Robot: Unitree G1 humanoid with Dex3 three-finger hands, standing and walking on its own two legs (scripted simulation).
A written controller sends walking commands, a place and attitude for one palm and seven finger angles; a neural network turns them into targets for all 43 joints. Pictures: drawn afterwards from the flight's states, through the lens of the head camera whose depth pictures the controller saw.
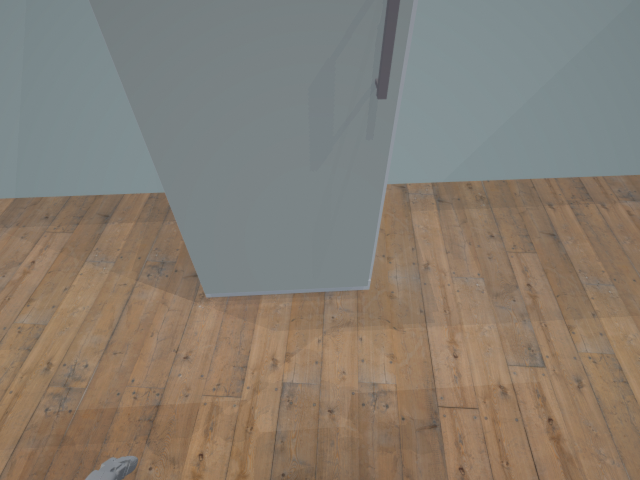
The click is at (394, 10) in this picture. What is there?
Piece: fridge door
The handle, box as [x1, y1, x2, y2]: [375, 0, 399, 98]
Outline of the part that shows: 399,0 387,0 379,76 375,79 375,84 377,88 377,98 386,98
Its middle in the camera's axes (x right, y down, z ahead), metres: +0.12 -0.38 +0.72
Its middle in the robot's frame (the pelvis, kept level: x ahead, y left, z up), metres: +0.83 -0.07 +0.19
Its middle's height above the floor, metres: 0.96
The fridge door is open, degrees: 0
